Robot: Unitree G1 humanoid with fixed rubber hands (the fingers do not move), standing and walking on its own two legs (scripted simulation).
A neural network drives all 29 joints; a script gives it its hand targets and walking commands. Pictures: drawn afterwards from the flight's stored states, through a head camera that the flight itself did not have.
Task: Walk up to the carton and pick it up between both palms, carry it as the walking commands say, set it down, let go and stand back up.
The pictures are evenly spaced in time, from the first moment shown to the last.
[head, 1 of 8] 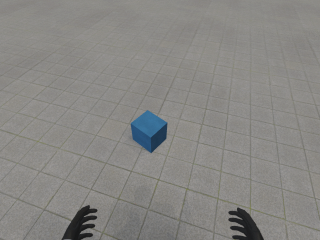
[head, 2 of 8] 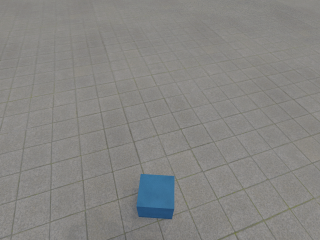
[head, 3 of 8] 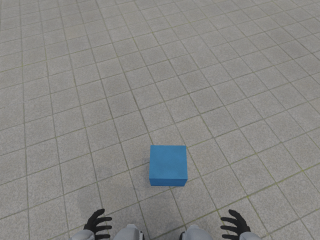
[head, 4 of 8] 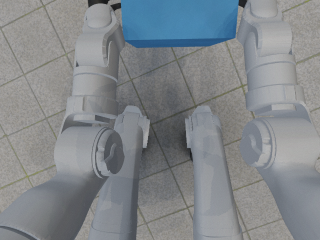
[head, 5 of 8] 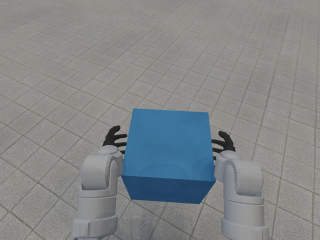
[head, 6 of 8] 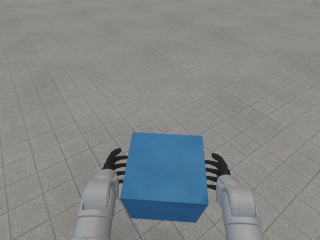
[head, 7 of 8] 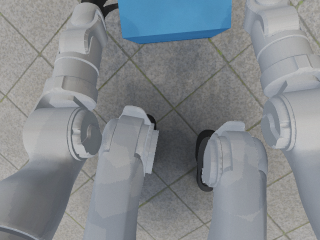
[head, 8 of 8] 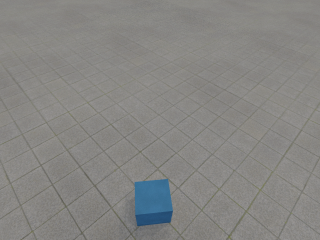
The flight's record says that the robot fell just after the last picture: no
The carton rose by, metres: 0.69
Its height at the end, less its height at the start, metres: +0.00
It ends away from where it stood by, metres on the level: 1.72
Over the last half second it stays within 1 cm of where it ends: yes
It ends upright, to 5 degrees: yes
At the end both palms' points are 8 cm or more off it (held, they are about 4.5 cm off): yes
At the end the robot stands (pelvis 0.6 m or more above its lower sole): yes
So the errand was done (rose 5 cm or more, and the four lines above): yes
